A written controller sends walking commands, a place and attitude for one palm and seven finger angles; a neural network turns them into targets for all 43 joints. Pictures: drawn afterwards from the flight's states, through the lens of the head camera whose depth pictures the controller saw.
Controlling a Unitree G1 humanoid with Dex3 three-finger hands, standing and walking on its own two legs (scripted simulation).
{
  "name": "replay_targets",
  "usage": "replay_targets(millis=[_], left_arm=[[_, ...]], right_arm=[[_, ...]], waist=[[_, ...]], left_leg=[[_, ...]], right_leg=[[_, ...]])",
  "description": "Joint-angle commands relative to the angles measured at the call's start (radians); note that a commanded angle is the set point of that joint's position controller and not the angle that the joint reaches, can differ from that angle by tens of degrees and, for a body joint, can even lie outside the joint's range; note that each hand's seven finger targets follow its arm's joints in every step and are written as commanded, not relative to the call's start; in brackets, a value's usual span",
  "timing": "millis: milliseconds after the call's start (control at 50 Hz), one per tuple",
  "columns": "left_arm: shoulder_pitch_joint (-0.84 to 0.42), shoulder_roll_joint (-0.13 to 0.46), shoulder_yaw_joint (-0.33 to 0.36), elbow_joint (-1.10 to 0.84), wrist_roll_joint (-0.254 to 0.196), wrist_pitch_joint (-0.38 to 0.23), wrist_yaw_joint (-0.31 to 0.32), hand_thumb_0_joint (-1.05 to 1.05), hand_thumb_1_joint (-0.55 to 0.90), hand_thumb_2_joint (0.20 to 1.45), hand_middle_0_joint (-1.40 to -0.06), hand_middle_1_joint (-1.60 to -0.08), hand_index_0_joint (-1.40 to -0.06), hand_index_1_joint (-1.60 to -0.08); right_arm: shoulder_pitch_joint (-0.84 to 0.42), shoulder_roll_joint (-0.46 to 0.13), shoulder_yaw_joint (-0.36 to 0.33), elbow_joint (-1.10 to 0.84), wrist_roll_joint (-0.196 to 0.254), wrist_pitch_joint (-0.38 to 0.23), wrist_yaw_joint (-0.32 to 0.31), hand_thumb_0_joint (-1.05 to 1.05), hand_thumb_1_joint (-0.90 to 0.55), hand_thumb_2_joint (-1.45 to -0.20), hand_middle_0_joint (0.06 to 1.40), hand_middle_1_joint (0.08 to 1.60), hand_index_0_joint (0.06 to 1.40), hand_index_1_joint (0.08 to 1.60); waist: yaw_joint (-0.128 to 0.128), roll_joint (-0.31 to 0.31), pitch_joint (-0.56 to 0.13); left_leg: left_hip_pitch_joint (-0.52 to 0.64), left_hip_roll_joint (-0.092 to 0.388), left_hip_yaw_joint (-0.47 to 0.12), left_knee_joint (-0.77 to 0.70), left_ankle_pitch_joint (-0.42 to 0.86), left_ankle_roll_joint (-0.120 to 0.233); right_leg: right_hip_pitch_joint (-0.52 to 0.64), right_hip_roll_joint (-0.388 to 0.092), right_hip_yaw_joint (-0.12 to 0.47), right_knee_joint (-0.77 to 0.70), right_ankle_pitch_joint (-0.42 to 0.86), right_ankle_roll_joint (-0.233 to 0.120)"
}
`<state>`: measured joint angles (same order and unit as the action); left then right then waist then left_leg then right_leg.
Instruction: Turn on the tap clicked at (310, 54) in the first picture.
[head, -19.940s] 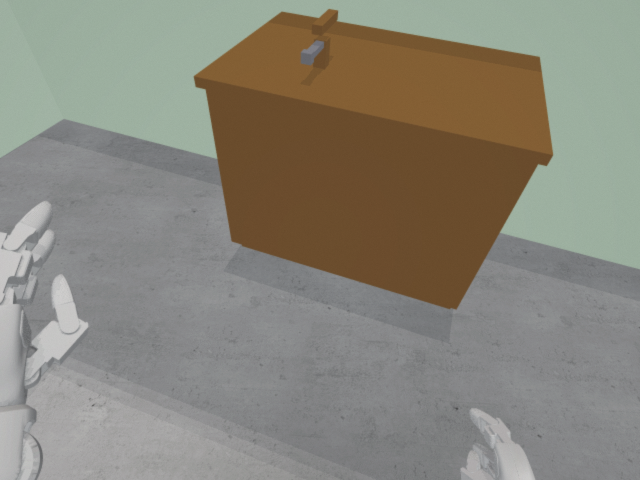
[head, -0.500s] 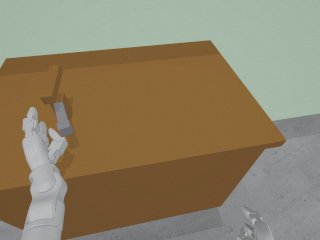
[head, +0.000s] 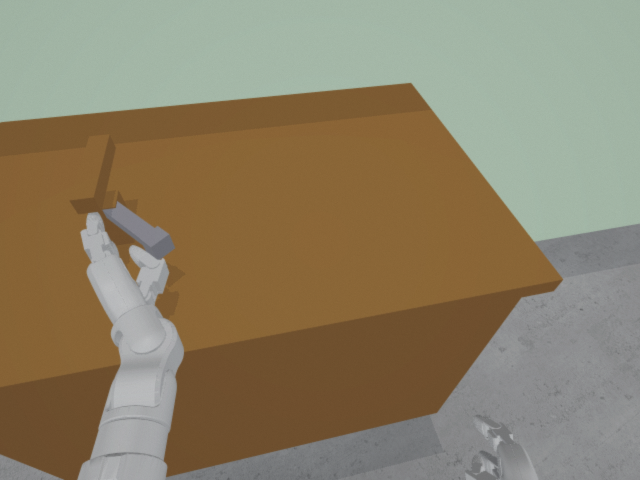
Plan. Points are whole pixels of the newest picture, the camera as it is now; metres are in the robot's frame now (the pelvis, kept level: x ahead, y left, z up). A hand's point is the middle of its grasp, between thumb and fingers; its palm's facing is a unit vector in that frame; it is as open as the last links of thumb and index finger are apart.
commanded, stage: push the lever round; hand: left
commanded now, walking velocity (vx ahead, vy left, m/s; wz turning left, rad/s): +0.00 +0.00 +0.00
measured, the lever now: (157, 243) +0.38 +0.25 +0.09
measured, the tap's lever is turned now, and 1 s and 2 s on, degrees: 40 61 80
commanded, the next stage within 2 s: lift the hand up off the lever in 1.56 s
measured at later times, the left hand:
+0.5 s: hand (182, 257) +0.36 +0.21 +0.08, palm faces +0.74 -0.67 -0.06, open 7.5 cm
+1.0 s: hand (204, 243) +0.39 +0.19 +0.08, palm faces +0.80 -0.60 -0.08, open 7.6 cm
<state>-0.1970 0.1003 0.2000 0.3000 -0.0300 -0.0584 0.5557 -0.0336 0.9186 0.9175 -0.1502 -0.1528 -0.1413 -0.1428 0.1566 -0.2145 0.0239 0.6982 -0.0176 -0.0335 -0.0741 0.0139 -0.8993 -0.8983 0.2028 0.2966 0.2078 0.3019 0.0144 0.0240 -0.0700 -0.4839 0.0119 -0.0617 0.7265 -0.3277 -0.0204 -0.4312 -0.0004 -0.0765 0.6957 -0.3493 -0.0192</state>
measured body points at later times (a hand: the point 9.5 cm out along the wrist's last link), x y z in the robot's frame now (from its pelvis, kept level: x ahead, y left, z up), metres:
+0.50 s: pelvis +0.01 +0.00 +0.00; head +0.03 -0.01 +0.45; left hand +0.32 +0.24 +0.09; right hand +0.18 -0.24 -0.10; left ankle +0.03 +0.13 -0.72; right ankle +0.00 -0.11 -0.72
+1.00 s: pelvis +0.01 -0.01 +0.00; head +0.03 -0.02 +0.45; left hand +0.34 +0.22 +0.09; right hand +0.18 -0.24 -0.11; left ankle +0.03 +0.13 -0.72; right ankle +0.00 -0.11 -0.72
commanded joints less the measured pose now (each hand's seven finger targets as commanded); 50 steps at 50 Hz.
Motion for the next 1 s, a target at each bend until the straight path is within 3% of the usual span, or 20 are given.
replay_targets(millis=[0, 40, 180, 240, 280, 340, 360, 440, 500, 540, 620, 640, 660, 720, 740, 800, 840, 900, 940, 980], left_arm=[[-0.337, 0.144, 0.015, -0.213, 0.03, -0.051, 0.025, 0.0, 0.9, 0.9, -0.15, -0.15, -0.15, -0.15], [-0.343, 0.141, 0.02, -0.196, 0.036, -0.049, 0.039, 0.0, 0.9, 0.9, -0.15, -0.15, -0.15, -0.15], [-0.347, 0.055, -0.046, -0.208, 0.054, -0.063, 0.079, 0.0, 0.9, 0.9, -0.15, -0.15, -0.15, -0.15], [-0.323, 0.096, 0.007, -0.198, 0.057, -0.054, 0.097, 0.0, 0.9, 0.9, -0.15, -0.15, -0.15, -0.15], [-0.364, 0.03, -0.063, -0.213, 0.063, -0.052, 0.099, 0.0, 0.9, 0.9, -0.15, -0.15, -0.15, -0.15], [-0.365, 0.055, -0.029, -0.21, 0.071, -0.047, 0.12, 0.0, 0.9, 0.9, -0.15, -0.15, -0.15, -0.15], [-0.385, 0.009, -0.077, -0.239, 0.074, -0.051, 0.123, 0.0, 0.9, 0.9, -0.15, -0.15, -0.15, -0.15], [-0.38, 0.005, -0.067, -0.19, 0.081, -0.036, 0.148, 0.0, 0.9, 0.9, -0.15, -0.15, -0.15, -0.15], [-0.442, -0.05, -0.122, -0.187, 0.089, -0.034, 0.166, 0.0, 0.9, 0.9, -0.15, -0.15, -0.15, -0.15], [-0.448, -0.019, -0.08, -0.165, 0.097, -0.029, 0.185, 0.0, 0.9, 0.9, -0.15, -0.15, -0.15, -0.15], [-0.476, -0.054, -0.1, -0.139, 0.108, -0.019, 0.208, 0.0, 0.9, 0.9, -0.15, -0.15, -0.15, -0.15], [-0.49, -0.03, -0.075, -0.132, 0.113, -0.017, 0.216, 0.0, 0.9, 0.9, -0.15, -0.15, -0.15, -0.15], [-0.519, -0.075, -0.118, -0.129, 0.116, -0.015, 0.218, 0.0, 0.9, 0.9, -0.15, -0.15, -0.15, -0.15], [-0.511, -0.079, -0.108, -0.109, 0.12, -0.009, 0.239, 0.0, 0.9, 0.9, -0.15, -0.15, -0.15, -0.15], [-0.5, -0.042, -0.062, -0.091, 0.121, -0.004, 0.246, 0.0, 0.9, 0.9, -0.15, -0.15, -0.15, -0.15], [-0.569, -0.1, -0.118, -0.08, 0.127, -0.001, 0.258, 0.0, 0.9, 0.9, -0.15, -0.15, -0.15, -0.15], [-0.558, -0.073, -0.081, -0.081, 0.131, 0.0, 0.272, 0.0, 0.9, 0.9, -0.15, -0.15, -0.15, -0.15], [-0.571, -0.131, -0.132, -0.082, 0.136, 0.004, 0.282, 0.0, 0.9, 0.9, -0.15, -0.15, -0.15, -0.15], [-0.568, -0.095, -0.087, -0.05, 0.14, 0.013, 0.295, 0.0, 0.9, 0.9, -0.15, -0.15, -0.15, -0.15], [-0.62, -0.109, -0.104, -0.046, 0.141, 0.015, 0.303, 0.0, 0.9, 0.9, -0.15, -0.15, -0.15, -0.15]], right_arm=[[-0.104, -0.128, -0.053, -0.143, 0.0, -0.031, -0.006, 0.0, -0.9, -0.9, 0.2, 0.3, 0.2, 0.3], [-0.109, -0.127, -0.055, -0.137, -0.001, -0.025, -0.007, 0.0, -0.9, -0.9, 0.2, 0.3, 0.2, 0.3], [-0.102, -0.123, -0.068, -0.136, -0.011, -0.026, 0.005, 0.0, -0.9, -0.9, 0.2, 0.3, 0.2, 0.3], [-0.1, -0.125, -0.073, -0.126, -0.013, -0.018, 0.004, 0.0, -0.9, -0.9, 0.2, 0.3, 0.2, 0.3], [-0.103, -0.119, -0.072, -0.13, -0.013, -0.016, 0.009, 0.0, -0.9, -0.9, 0.2, 0.3, 0.2, 0.3], [-0.109, -0.121, -0.075, -0.121, -0.015, -0.015, 0.01, 0.0, -0.9, -0.9, 0.2, 0.3, 0.2, 0.3], [-0.113, -0.115, -0.075, -0.126, -0.017, -0.016, 0.014, 0.0, -0.9, -0.9, 0.2, 0.3, 0.2, 0.3], [-0.12, -0.113, -0.077, -0.112, -0.019, -0.015, 0.017, 0.0, -0.9, -0.9, 0.2, 0.3, 0.2, 0.3], [-0.133, -0.105, -0.074, -0.108, -0.023, -0.018, 0.021, 0.0, -0.9, -0.9, 0.2, 0.3, 0.2, 0.3], [-0.135, -0.107, -0.078, -0.097, -0.027, -0.015, 0.02, 0.0, -0.9, -0.9, 0.2, 0.3, 0.2, 0.3], [-0.136, -0.098, -0.08, -0.096, -0.035, -0.008, 0.026, 0.0, -0.9, -0.9, 0.2, 0.3, 0.2, 0.3], [-0.136, -0.099, -0.081, -0.087, -0.034, -0.004, 0.026, 0.0, -0.9, -0.9, 0.2, 0.3, 0.2, 0.3], [-0.138, -0.093, -0.078, -0.088, -0.035, -0.003, 0.03, 0.0, -0.9, -0.9, 0.2, 0.3, 0.2, 0.3], [-0.131, -0.093, -0.082, -0.086, -0.042, -0.002, 0.038, 0.0, -0.9, -0.9, 0.2, 0.3, 0.2, 0.3], [-0.128, -0.098, -0.085, -0.078, -0.043, 0.004, 0.036, 0.0, -0.9, -0.9, 0.2, 0.3, 0.2, 0.3], [-0.132, -0.092, -0.083, -0.079, -0.043, 0.004, 0.043, 0.0, -0.9, -0.9, 0.2, 0.3, 0.2, 0.3], [-0.131, -0.094, -0.088, -0.074, -0.046, 0.006, 0.045, 0.0, -0.9, -0.9, 0.2, 0.3, 0.2, 0.3], [-0.129, -0.087, -0.088, -0.079, -0.049, 0.004, 0.057, 0.0, -0.9, -0.9, 0.2, 0.3, 0.2, 0.3], [-0.129, -0.092, -0.092, -0.065, -0.05, 0.007, 0.056, 0.0, -0.9, -0.9, 0.2, 0.3, 0.2, 0.3], [-0.132, -0.088, -0.09, -0.067, -0.047, 0.008, 0.059, 0.0, -0.9, -0.9, 0.2, 0.3, 0.2, 0.3]], waist=[[-0.018, -0.013, -0.237], [-0.017, 0.003, -0.216], [-0.017, -0.027, -0.269], [-0.005, -0.024, -0.275], [-0.02, -0.031, -0.27], [-0.011, -0.012, -0.257], [-0.018, 0.007, -0.279], [-0.016, -0.026, -0.24], [-0.027, -0.026, -0.239], [-0.017, -0.027, -0.238], [-0.018, -0.035, -0.291], [-0.015, -0.015, -0.288], [-0.025, -0.008, -0.286], [-0.022, -0.032, -0.301], [-0.012, -0.044, -0.307], [-0.033, -0.062, -0.291], [-0.016, -0.037, -0.304], [-0.025, -0.035, -0.32], [-0.018, -0.043, -0.309], [-0.03, -0.052, -0.307]], left_leg=[[0.114, -0.015, 0.021, -0.097, 0.154, 0.031], [0.111, -0.014, 0.019, -0.102, 0.139, 0.03], [0.145, -0.01, 0.023, -0.09, 0.208, 0.03], [0.143, -0.01, 0.028, -0.09, 0.244, 0.029], [0.154, -0.008, 0.03, -0.088, 0.255, 0.027], [0.156, -0.005, 0.025, -0.095, 0.264, 0.025], [0.176, -0.007, 0.03, -0.088, 0.28, 0.024], [0.156, -0.003, 0.022, -0.095, 0.258, 0.022], [0.161, -0.003, 0.024, -0.095, 0.228, 0.021], [0.154, -0.002, 0.019, -0.103, 0.215, 0.018], [0.163, -0.003, 0.032, -0.084, 0.254, 0.018], [0.164, -0.001, 0.025, -0.09, 0.253, 0.014], [0.173, -0.001, 0.027, -0.086, 0.262, 0.012], [0.168, -0.001, 0.033, -0.07, 0.298, 0.014], [0.156, 0.0, 0.026, -0.076, 0.3, 0.011], [0.157, 0.002, 0.031, -0.069, 0.292, 0.013], [0.155, 0.002, 0.026, -0.071, 0.306, 0.009], [0.164, 0.003, 0.034, -0.056, 0.327, 0.009], [0.145, 0.003, 0.027, -0.061, 0.306, 0.008], [0.139, 0.002, 0.031, -0.058, 0.285, 0.01]], right_leg=[[0.082, -0.006, 0.037, -0.124, 0.165, -0.007], [0.073, -0.005, 0.037, -0.128, 0.144, -0.007], [0.091, -0.005, 0.028, -0.113, 0.208, -0.01], [0.116, -0.008, 0.034, -0.115, 0.252, -0.01], [0.108, -0.01, 0.027, -0.111, 0.261, -0.01], [0.11, -0.011, 0.025, -0.116, 0.257, -0.014], [0.106, -0.012, 0.025, -0.109, 0.273, -0.013], [0.096, -0.011, 0.019, -0.12, 0.239, -0.015], [0.076, -0.014, 0.016, -0.125, 0.205, -0.014], [0.08, -0.013, 0.015, -0.128, 0.186, -0.016], [0.095, -0.018, 0.016, -0.12, 0.229, -0.014], [0.091, -0.017, 0.015, -0.117, 0.221, -0.017], [0.079, -0.017, 0.011, -0.111, 0.225, -0.018], [0.092, -0.018, 0.011, -0.108, 0.274, -0.017], [0.102, -0.016, 0.009, -0.105, 0.269, -0.018], [0.079, -0.018, 0.005, -0.106, 0.265, -0.015], [0.089, -0.015, 0.006, -0.101, 0.272, -0.02], [0.081, -0.017, 0.0, -0.092, 0.293, -0.018], [0.076, -0.014, 0.002, -0.097, 0.268, -0.019], [0.07, -0.017, 0.003, -0.099, 0.255, -0.017]])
